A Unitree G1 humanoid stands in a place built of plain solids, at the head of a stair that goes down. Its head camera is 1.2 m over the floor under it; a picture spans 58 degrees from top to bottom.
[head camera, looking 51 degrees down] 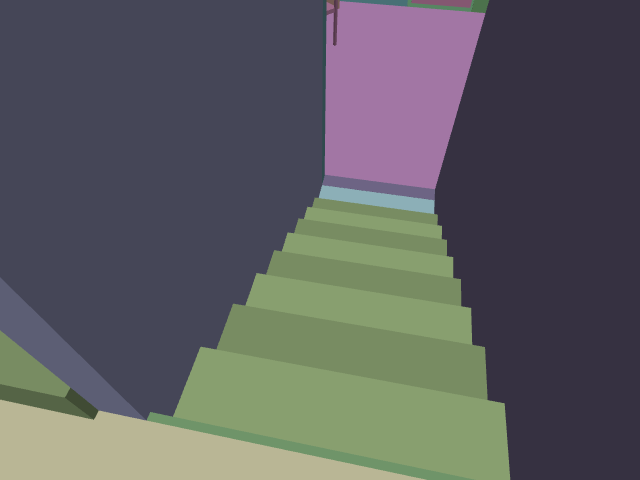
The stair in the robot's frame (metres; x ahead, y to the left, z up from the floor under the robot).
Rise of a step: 0.17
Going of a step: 0.27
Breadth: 1.00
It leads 11 degrees to the right of straight ahead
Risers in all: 9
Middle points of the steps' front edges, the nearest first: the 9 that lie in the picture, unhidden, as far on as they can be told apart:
0.28 -0.03 0.00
0.55 -0.09 -0.17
0.82 -0.14 -0.34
1.09 -0.19 -0.51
1.35 -0.24 -0.67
1.62 -0.29 -0.84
1.89 -0.34 -1.01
2.16 -0.40 -1.18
2.43 -0.45 -1.35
